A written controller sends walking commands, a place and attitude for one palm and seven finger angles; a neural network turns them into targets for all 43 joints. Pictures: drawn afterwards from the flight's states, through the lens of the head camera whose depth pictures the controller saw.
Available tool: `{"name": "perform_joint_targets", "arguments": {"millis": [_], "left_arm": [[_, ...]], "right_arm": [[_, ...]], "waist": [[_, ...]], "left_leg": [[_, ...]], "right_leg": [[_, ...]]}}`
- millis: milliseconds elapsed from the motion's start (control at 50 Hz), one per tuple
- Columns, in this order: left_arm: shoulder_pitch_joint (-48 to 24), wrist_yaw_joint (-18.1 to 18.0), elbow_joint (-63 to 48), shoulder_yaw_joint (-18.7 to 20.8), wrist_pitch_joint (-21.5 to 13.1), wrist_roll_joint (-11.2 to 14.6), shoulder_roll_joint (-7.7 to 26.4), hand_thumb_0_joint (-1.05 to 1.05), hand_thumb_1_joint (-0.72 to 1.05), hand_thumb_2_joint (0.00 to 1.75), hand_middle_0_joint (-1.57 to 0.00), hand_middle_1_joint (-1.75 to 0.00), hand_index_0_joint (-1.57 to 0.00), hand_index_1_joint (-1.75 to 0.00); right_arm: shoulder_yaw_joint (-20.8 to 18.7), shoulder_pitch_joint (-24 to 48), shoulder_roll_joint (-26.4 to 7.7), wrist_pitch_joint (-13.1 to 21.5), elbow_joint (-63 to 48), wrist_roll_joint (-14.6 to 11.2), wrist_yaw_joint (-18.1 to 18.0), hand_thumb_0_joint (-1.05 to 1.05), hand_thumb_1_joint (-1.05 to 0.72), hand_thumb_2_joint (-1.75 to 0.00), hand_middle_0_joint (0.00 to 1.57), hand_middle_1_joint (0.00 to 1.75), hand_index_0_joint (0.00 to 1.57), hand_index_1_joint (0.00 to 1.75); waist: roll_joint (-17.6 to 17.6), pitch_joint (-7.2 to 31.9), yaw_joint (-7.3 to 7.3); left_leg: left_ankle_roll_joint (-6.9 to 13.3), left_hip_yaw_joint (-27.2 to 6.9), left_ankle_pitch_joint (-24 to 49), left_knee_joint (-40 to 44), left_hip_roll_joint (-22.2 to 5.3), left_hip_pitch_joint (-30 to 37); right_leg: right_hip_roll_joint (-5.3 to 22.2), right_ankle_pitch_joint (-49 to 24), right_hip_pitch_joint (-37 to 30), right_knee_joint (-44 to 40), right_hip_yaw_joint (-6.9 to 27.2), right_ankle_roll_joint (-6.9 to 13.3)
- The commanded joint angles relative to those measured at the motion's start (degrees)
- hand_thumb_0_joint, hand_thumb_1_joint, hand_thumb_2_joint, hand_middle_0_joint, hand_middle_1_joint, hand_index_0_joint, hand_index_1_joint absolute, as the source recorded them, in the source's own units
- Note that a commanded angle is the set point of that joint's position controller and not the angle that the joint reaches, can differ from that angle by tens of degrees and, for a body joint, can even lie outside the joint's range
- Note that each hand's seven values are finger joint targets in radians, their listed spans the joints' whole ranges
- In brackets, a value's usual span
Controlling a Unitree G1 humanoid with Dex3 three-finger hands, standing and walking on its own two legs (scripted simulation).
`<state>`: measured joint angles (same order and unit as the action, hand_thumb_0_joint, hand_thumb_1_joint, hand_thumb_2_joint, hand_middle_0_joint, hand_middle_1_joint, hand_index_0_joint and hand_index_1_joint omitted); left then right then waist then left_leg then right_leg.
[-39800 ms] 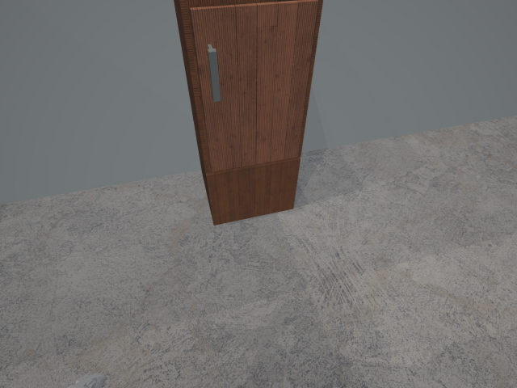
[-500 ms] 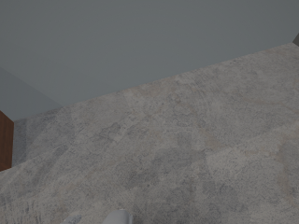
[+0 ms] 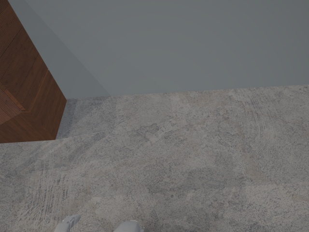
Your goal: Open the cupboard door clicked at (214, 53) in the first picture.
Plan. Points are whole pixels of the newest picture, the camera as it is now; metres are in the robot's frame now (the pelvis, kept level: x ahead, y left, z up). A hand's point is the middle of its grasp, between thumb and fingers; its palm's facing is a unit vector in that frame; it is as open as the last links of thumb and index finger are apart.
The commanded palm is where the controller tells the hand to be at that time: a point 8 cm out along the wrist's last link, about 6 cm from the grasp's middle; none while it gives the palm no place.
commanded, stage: turn to face it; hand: left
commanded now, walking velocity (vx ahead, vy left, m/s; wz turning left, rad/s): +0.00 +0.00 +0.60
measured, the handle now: out of the picture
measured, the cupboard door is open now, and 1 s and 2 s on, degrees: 43 43 43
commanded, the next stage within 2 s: take the last steps up to it in 1.24 s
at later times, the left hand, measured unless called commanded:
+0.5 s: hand out of the picture +0.03 +0.25 -0.16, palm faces +0.33 -0.91 -0.24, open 7.4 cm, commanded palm none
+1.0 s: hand out of the picture -0.05 +0.19 -0.17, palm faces +0.60 -0.77 -0.20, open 7.4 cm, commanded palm none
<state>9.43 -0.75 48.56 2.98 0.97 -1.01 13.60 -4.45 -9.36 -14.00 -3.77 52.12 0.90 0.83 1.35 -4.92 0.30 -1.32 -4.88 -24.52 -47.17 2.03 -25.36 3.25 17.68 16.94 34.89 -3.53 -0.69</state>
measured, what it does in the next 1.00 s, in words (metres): steps on the spot, turning left: left foot, then right foot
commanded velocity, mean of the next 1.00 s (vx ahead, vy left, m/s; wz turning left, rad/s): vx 0.00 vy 0.00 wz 0.55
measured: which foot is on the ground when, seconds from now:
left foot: up 0.00-0.26, down 0.28-0.66, up 0.68-1.00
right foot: down 0.00-0.28, up 0.30-0.64, down 0.66-1.00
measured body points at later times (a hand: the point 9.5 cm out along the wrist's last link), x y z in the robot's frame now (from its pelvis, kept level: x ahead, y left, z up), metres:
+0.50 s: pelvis +0.01 +0.02 +0.01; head +0.05 +0.05 +0.46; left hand +0.01 +0.30 -0.14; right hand +0.17 -0.20 -0.12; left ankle +0.01 +0.12 -0.73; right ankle +0.05 -0.15 -0.66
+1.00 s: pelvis +0.02 +0.00 +0.00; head +0.04 +0.04 +0.45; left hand -0.08 +0.23 -0.15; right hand +0.25 -0.16 -0.13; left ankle -0.04 +0.10 -0.72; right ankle +0.07 -0.14 -0.73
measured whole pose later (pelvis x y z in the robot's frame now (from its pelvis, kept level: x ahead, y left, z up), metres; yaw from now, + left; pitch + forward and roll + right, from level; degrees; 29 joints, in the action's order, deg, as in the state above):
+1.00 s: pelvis +0.02 +0.00 +0.00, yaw +36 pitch +0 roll +1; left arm 14.2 -0.4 51.1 2.2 0.8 -1.0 12.1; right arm -4.0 -7.9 -14.1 -3.1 52.6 0.5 1.8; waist -2.8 -5.6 -0.4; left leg -2.1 4.4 -17.6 -35.1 -0.9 -17.6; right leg 9.7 20.8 12.6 35.0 -11.4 -3.4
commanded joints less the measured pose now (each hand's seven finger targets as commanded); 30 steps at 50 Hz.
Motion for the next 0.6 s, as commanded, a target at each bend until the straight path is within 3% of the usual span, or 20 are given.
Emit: {"name": "perform_joint_targets", "arguments": {"millis": [0, 20, 40, 100, 140, 180, 200, 220, 240, 260, 280, 300, 340, 380, 440, 520, 580], "left_arm": [[-0.01, -1.11, -4.25, 2.17, -0.9, -0.33, 8.94, 0.0, 0.9, 0.9, -0.2, -0.3, -0.2, -0.3], [-0.69, -1.04, -4.44, 1.81, -1.04, -0.29, 8.09, 0.0, 0.9, 0.9, -0.2, -0.3, -0.2, -0.3], [0.51, -0.92, -4.14, 1.77, -1.19, -0.29, 7.89, 0.0, 0.9, 0.9, -0.2, -0.3, -0.2, -0.3], [4.75, -1.08, -2.58, 2.55, -1.33, -0.66, 9.69, 0.0, 0.9, 0.9, -0.2, -0.3, -0.2, -0.3], [7.15, -0.9, -1.69, 2.99, -1.27, -0.71, 11.34, 0.0, 0.9, 0.9, -0.2, -0.3, -0.2, -0.3], [7.61, -0.58, -0.81, 3.19, -1.2, -0.58, 11.61, 0.0, 0.9, 0.9, -0.2, -0.3, -0.2, -0.3], [6.61, -0.45, -1.09, 3.37, -1.11, -0.16, 11.72, 0.0, 0.9, 0.9, -0.2, -0.3, -0.2, -0.3], [5.3, -0.27, -1.7, 3.26, -0.85, 0.35, 11.06, 0.0, 0.9, 0.9, -0.2, -0.3, -0.2, -0.3], [4.91, 0.12, -3.59, 2.74, -0.46, 0.77, 7.22, 0.0, 0.9, 0.9, -0.2, -0.3, -0.2, -0.3], [0.63, -0.05, -5.85, 1.43, -0.02, 0.6, 4.83, 0.0, 0.9, 0.9, -0.2, -0.3, -0.2, -0.3], [-2.26, -0.25, -6.62, 1.38, 0.5, 0.25, 6.54, 0.0, 0.9, 0.9, -0.2, -0.3, -0.2, -0.3], [-3.69, -0.41, -5.77, 1.78, 0.65, 0.01, 6.04, 0.0, 0.9, 0.9, -0.2, -0.3, -0.2, -0.3], [-1.32, -0.02, -3.41, 2.09, 1.01, -0.03, 5.95, 0.0, 0.9, 0.9, -0.2, -0.3, -0.2, -0.3], [0.02, 0.44, -2.52, 2.08, 1.07, -0.06, 5.51, 0.0, 0.9, 0.9, -0.2, -0.3, -0.2, -0.3], [-0.72, 0.34, -2.67, 1.95, 1.11, 0.18, 5.25, 0.0, 0.9, 0.9, -0.2, -0.3, -0.2, -0.3], [-1.49, 0.17, -3.37, 1.66, 0.87, 0.26, 4.68, 0.0, 0.9, 0.9, -0.2, -0.3, -0.2, -0.3], [2.2, -0.1, -2.64, 1.87, 0.33, 0.48, 5.49, 0.0, 0.9, 0.9, -0.2, -0.3, -0.2, -0.3]], "right_arm": [[-2.03, 3.17, -5.73, 0.67, -5.29, 0.22, 0.7, 0.0, -0.9, -0.9, 0.2, 0.3, 0.2, 0.3], [-1.69, 2.67, -5.18, 0.62, -5.13, 0.15, 0.91, 0.0, -0.9, -0.9, 0.2, 0.3, 0.2, 0.3], [-1.36, 3.36, -4.21, 0.59, -5.3, 0.0, 1.09, 0.0, -0.9, -0.9, 0.2, 0.3, 0.2, 0.3], [-0.49, 6.35, -2.49, 1.11, -5.85, -0.45, 1.31, 0.0, -0.9, -0.9, 0.2, 0.3, 0.2, 0.3], [0.08, 6.91, -1.96, 1.66, -6.07, -0.58, 1.29, 0.0, -0.9, -0.9, 0.2, 0.3, 0.2, 0.3], [0.04, 5.23, -2.41, 2.01, -5.74, -0.54, 1.15, 0.0, -0.9, -0.9, 0.2, 0.3, 0.2, 0.3], [-0.12, 2.46, -3.48, 2.23, -5.18, -0.4, 1.0, 0.0, -0.9, -0.9, 0.2, 0.3, 0.2, 0.3], [-0.81, -1.34, -6.11, 2.54, -4.22, -0.24, 0.89, 0.0, -0.9, -0.9, 0.2, 0.3, 0.2, 0.3], [-2.42, -5.23, -12.51, 3.06, -3.81, 0.31, 0.41, 0.0, -0.9, -0.9, 0.2, 0.3, 0.2, 0.3], [-3.44, -9.05, -16.4, 2.67, -2.89, 0.2, -0.41, 0.0, -0.9, -0.9, 0.2, 0.3, 0.2, 0.3], [-3.09, -10.24, -15.95, 2.54, -2.25, 0.29, -0.71, 0.0, -0.9, -0.9, 0.2, 0.3, 0.2, 0.3], [-2.58, -8.26, -13.93, 2.88, -2.76, 0.46, -1.2, 0.0, -0.9, -0.9, 0.2, 0.3, 0.2, 0.3], [-1.86, -1.73, -11.69, 3.0, -4.07, 0.43, -1.85, 0.0, -0.9, -0.9, 0.2, 0.3, 0.2, 0.3], [-1.32, -0.45, -10.5, 3.26, -4.27, 0.32, -1.92, 0.0, -0.9, -0.9, 0.2, 0.3, 0.2, 0.3], [-1.57, -1.3, -10.79, 3.12, -3.95, 0.47, -1.79, 0.0, -0.9, -0.9, 0.2, 0.3, 0.2, 0.3], [-2.09, -1.12, -11.14, 2.52, -3.84, 0.8, -1.45, 0.0, -0.9, -0.9, 0.2, 0.3, 0.2, 0.3], [-2.44, 0.88, -11.1, 2.14, -4.45, 0.45, -1.22, 0.0, -0.9, -0.9, 0.2, 0.3, 0.2, 0.3]], "waist": [[-14.48, 2.65, 0.2], [-15.4, 2.77, 0.79], [-15.23, 3.24, 0.13], [-12.4, 5.92, -2.2], [-12.64, 7.15, -3.37], [-13.35, 8.08, -2.67], [-12.34, 8.91, -0.91], [-7.93, 10.44, 1.53], [8.97, 13.12, 3.66], [15.32, 13.0, 5.69], [8.33, 11.55, 5.82], [7.15, 10.17, 5.24], [9.63, 7.56, 1.99], [8.38, 7.71, 0.65], [6.06, 8.13, 1.01], [7.22, 7.35, 1.2], [9.35, 7.97, -0.61]], "left_leg": [[-1.29, 2.45, -1.53, -23.13, -3.33, -8.17], [-1.86, 3.61, -0.67, -21.25, -3.75, -7.99], [-2.29, 5.11, -0.52, -17.66, -3.48, -7.09], [-2.66, 8.54, -1.96, -3.45, -3.22, -3.6], [-2.17, 10.65, -2.05, 3.97, -2.1, -0.95], [-1.49, 11.77, 2.18, 11.36, -1.23, 3.79], [-0.92, 11.31, 7.77, 16.79, -1.16, 8.7], [0.22, 8.28, 16.43, 22.28, -3.22, 17.35], [6.63, -11.0, 32.24, 24.29, -17.06, 27.13], [14.56, -21.88, 49.06, 25.82, -26.29, 27.81], [16.08, -18.9, 44.65, 24.71, -26.66, 25.51], [14.77, -17.99, 37.52, 26.45, -23.05, 21.65], [11.18, -11.94, 30.29, 27.06, -17.09, 16.68], [9.54, -9.23, 28.34, 27.25, -14.39, 15.99], [10.17, -11.2, 25.33, 27.57, -14.33, 15.51], [10.12, -14.36, 21.2, 27.54, -13.36, 12.42], [8.67, -15.33, 22.76, 24.45, -11.39, 7.48]], "right_leg": [[16.72, -7.62, -4.07, -19.22, 12.53, 7.69], [15.44, -13.8, -5.31, -17.89, 7.58, 7.18], [14.56, -18.77, -6.87, -16.92, 4.83, 6.71], [16.0, -29.74, -13.81, -12.57, 2.11, 6.84], [16.64, -35.07, -16.5, -9.27, 1.4, 6.73], [16.37, -36.14, -15.44, -5.63, -0.32, 4.86], [15.82, -33.69, -12.84, -2.52, -2.29, 3.18], [15.02, -27.41, -6.21, 4.03, -4.5, 0.62], [7.61, -2.26, 8.46, 16.47, -7.47, -3.89], [3.36, 21.96, 17.18, 26.58, -2.7, -5.1], [4.75, 19.28, 17.65, 30.71, 2.29, -4.14], [4.5, 15.68, 17.98, 32.07, 3.03, -3.96], [3.84, 8.35, 16.3, 32.07, 4.49, -4.08], [2.77, 5.48, 14.27, 28.98, 3.86, -4.15], [1.3, 6.55, 11.65, 22.22, 3.41, -4.06], [-1.0, 7.01, 6.02, 11.34, 2.39, -3.48], [-2.88, 2.2, -3.64, 0.87, 1.98, -2.83]]}}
